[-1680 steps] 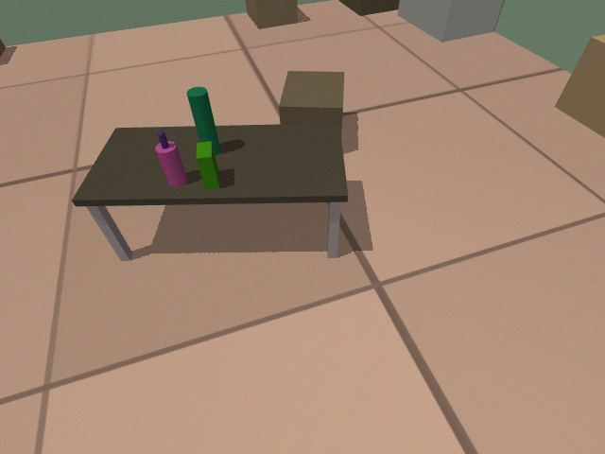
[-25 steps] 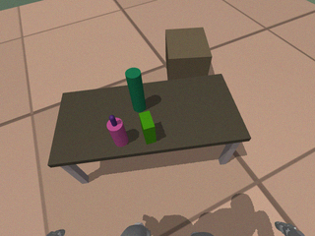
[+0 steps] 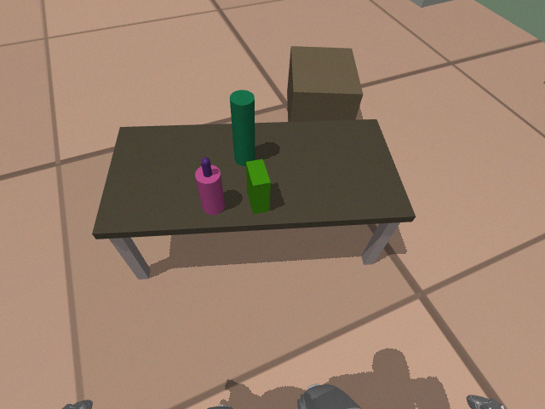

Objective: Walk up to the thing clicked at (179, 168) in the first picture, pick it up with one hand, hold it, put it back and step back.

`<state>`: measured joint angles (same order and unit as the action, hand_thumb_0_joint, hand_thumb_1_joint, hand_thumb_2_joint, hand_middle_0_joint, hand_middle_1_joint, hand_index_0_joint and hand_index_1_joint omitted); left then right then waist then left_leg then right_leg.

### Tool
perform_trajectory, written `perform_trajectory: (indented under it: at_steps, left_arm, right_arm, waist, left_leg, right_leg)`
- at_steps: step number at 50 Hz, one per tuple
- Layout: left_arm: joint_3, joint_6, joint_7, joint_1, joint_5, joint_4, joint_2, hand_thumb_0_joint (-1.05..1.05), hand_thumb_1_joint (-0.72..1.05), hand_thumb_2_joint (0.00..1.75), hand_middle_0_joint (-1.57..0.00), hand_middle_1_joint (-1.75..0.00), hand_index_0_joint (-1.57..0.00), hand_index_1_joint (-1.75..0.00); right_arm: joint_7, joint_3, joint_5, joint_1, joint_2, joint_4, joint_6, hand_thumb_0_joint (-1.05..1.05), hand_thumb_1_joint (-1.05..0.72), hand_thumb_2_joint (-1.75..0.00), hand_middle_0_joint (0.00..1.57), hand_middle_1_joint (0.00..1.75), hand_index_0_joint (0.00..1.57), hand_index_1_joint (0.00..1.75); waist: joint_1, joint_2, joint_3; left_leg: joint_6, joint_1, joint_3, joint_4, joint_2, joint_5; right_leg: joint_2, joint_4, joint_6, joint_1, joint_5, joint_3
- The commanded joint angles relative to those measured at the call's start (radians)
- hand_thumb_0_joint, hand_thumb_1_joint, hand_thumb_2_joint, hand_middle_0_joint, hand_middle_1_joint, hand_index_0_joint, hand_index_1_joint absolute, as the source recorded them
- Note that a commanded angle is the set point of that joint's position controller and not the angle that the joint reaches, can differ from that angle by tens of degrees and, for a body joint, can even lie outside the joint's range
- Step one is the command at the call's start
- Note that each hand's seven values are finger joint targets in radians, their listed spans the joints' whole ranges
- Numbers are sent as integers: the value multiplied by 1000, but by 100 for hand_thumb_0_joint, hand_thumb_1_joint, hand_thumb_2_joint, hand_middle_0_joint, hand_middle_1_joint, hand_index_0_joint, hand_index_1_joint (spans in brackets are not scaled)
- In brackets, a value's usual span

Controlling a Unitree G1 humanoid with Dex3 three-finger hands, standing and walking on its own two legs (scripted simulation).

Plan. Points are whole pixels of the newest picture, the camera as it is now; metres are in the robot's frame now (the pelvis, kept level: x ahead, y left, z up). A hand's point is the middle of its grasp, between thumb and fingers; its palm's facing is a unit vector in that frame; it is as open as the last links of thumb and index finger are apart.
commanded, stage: step back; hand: left
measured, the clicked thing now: (209, 184) +0.71 +0.19 -0.28
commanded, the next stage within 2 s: none
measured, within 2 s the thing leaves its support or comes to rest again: neither
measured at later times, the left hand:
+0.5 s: hand out of the picture -0.05 +0.24 -0.14, palm faces +0.04 -0.91 -0.42, open 7.4 cm
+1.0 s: hand out of the picture -0.29 +0.20 -0.14, palm faces -0.01 -0.91 -0.42, open 7.3 cm
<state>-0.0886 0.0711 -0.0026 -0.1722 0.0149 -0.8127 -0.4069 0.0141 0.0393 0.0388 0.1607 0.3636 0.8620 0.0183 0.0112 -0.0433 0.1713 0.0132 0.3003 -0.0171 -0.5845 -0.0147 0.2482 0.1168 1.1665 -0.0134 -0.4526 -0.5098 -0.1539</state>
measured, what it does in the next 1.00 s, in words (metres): walks backwards: right foot, then left foot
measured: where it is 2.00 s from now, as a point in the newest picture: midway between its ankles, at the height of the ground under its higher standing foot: outside the picture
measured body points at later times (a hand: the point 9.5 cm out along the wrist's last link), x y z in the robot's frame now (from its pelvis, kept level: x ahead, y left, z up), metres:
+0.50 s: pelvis -0.16 -0.03 -0.01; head -0.10 -0.04 +0.43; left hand -0.05 +0.29 -0.11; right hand -0.06 -0.35 -0.14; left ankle -0.19 +0.08 -0.73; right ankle -0.09 -0.15 -0.73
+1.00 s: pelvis -0.33 -0.08 +0.00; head -0.30 -0.10 +0.45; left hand -0.29 +0.24 -0.11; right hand -0.21 -0.39 -0.13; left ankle -0.27 +0.08 -0.68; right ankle -0.34 -0.18 -0.73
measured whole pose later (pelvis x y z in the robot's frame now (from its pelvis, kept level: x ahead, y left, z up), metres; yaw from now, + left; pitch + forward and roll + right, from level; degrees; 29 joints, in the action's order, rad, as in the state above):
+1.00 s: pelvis -0.33 -0.08 +0.00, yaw -1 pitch -2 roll +2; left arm -0.05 0.03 0.00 -0.26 0.04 -0.93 -0.36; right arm 0.01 0.05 0.02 0.13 0.41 0.89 0.06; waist 0.04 0.03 0.11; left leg -0.01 0.51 -0.13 -0.98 0.08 0.43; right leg 0.00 0.64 0.03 -0.23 -0.37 -0.03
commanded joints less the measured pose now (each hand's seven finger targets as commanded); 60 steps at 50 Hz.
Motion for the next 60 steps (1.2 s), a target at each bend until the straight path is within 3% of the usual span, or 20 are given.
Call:
perform_trajectory:
  at_steps: [1,7,8,9,10,13,19,24,25,27,28,31,39,42,43,45,49,54,58,60]
  left_arm:
    - [-48,-26,-6,-8,9,83,-160,0,90,90,-20,-30,-20,-30]
    - [-49,-45,-1,-162,20,-10,-158,0,90,90,-20,-30,-20,-30]
    - [-66,-50,-1,-152,34,0,-220,0,90,90,-20,-30,-20,-30]
    - [-91,-43,1,-87,24,28,-339,0,90,90,-20,-30,-20,-30]
    - [-92,-48,-2,-35,32,66,-370,0,90,90,-20,-30,-20,-30]
    - [-57,-56,-17,108,26,92,-229,0,90,90,-20,-30,-20,-30]
    - [-52,-47,-33,-28,27,91,-214,0,90,90,-20,-30,-20,-30]
    - [-40,-27,-30,76,5,126,-222,0,90,90,-20,-30,-20,-30]
    - [-21,-22,-24,41,5,121,-183,0,90,90,-20,-30,-20,-30]
    - [-33,-20,-36,86,-3,128,-183,0,90,90,-20,-30,-20,-30]
    - [-43,-15,-41,91,8,108,-200,0,90,90,-20,-30,-20,-30]
    - [-41,-13,-32,-3,-10,51,-181,0,90,90,-20,-30,-20,-30]
    - [-24,-46,-11,-21,5,18,-158,0,90,90,-20,-30,-20,-30]
    - [-26,-64,-8,-179,12,-77,-151,0,90,90,-20,-30,-20,-30]
    - [-42,-73,-12,-178,27,-87,-197,0,90,90,-20,-30,-20,-30]
    - [-82,-71,-15,-54,40,-23,-386,0,90,90,-20,-30,-20,-30]
    - [-46,-95,-25,52,31,-5,-227,0,90,90,-20,-30,-20,-30]
    - [-59,-104,-15,-58,35,-31,-253,0,90,90,-20,-30,-20,-30]
    - [-37,-87,-2,8,24,-23,-243,0,90,90,-20,-30,-20,-30]
    - [0,-86,4,-13,18,-23,-147,0,90,90,-20,-30,-20,-30]
  right_arm:
    - [22,87,-7,12,287,-97,-21,0,-90,-90,20,30,20,30]
    - [13,79,-21,-43,293,-119,12,0,-90,-90,20,30,20,30]
    - [11,66,-27,-32,248,-128,15,0,-90,-90,20,30,20,30]
    - [25,63,-39,-89,208,-148,12,0,-90,-90,20,30,20,30]
    - [34,80,-29,-90,248,-138,18,0,-90,-90,20,30,20,30]
    - [28,65,-46,22,235,-72,10,0,-90,-90,20,30,20,30]
    - [28,49,-23,-4,202,-88,-2,0,-90,-90,20,30,20,30]
    - [16,67,-14,150,209,-32,-8,0,-90,-90,20,30,20,30]
    - [17,78,-7,127,237,-30,-10,0,-90,-90,20,30,20,30]
    - [4,106,-3,49,414,-74,-5,0,-90,-90,20,30,20,30]
    - [7,107,2,5,389,-79,-9,0,-90,-90,20,30,20,30]
    - [19,68,4,-79,277,-85,-12,0,-90,-90,20,30,20,30]
    - [9,79,3,-11,283,-78,9,0,-90,-90,20,30,20,30]
    - [-1,81,-9,-63,304,-78,30,0,-90,-90,20,30,20,30]
    - [-6,64,-12,-61,248,-82,30,0,-90,-90,20,30,20,30]
    - [13,66,-17,-139,218,-109,23,0,-90,-90,20,30,20,30]
    - [5,57,-27,-34,219,-34,5,0,-90,-90,20,30,20,30]
    - [-15,50,-5,-68,198,-29,-14,0,-90,-90,20,30,20,30]
    - [-19,64,-6,30,187,38,-37,0,-90,-90,20,30,20,30]
    - [-12,90,4,90,250,62,-52,0,-90,-90,20,30,20,30]
  waist:
    - [-32,208,-199]
    - [27,223,-270]
    - [18,67,-225]
    - [58,-255,-176]
    - [59,-246,-103]
    - [-39,-81,-125]
    - [57,-142,-182]
    - [-25,-116,-268]
    - [-10,-22,-255]
    - [-46,265,-230]
    - [-35,202,-191]
    - [42,123,-158]
    - [-35,238,-250]
    - [37,226,-293]
    - [36,113,-255]
    - [89,-202,-98]
    - [-11,-62,-106]
    - [76,-136,-118]
    - [4,-115,-134]
    - [-27,92,-185]
  left_leg:
    - [251,-213,-224,120,-266,-405]
    - [112,-6,-148,-14,-168,-226]
    - [55,164,-135,-116,-69,-29]
    - [-3,233,-44,-355,119,321]
    - [-22,190,-140,-555,85,390]
    - [-11,194,-151,-629,126,241]
    - [-35,214,-62,-360,88,302]
    - [6,-69,28,150,43,14]
    - [34,-133,-89,191,-23,-62]
    - [280,-9,-511,258,-398,-303]
    - [304,81,-507,261,-405,-287]
    - [211,11,-231,178,-250,-382]
    - [204,-186,-193,132,-229,-179]
    - [150,-81,-142,72,-195,-8]
    - [93,77,-99,-38,-132,82]
    - [-31,203,-148,-383,49,346]
    - [-23,207,-135,-490,84,168]
    - [-42,202,-55,-183,25,240]
    - [-8,-110,45,166,52,113]
    - [61,-332,-255,267,-105,223]
  right_leg:
    - [-54,-145,-25,-17,-33,23]
    - [-99,-743,38,332,274,149]
    - [-214,-773,72,354,208,-66]
    - [-449,-870,238,167,234,-345]
    - [-553,-910,321,-14,243,-460]
    - [-359,-730,207,104,543,-83]
    - [-378,-657,233,372,753,-76]
    - [-360,-526,160,288,644,-41]
    - [-298,-478,110,171,490,-9]
    - [-59,-96,24,16,-156,83]
    - [-47,49,27,49,-153,-14]
    - [-27,150,29,-8,-12,-34]
    - [-94,-439,-3,117,-1,125]
    - [-81,-778,43,315,166,196]
    - [-144,-800,67,372,148,49]
    - [-559,-948,304,10,-84,-488]
    - [-337,-765,177,163,342,-67]
    - [-369,-788,196,322,92,-108]
    - [-352,-732,163,171,110,-45]
    - [-237,-539,78,-48,115,76]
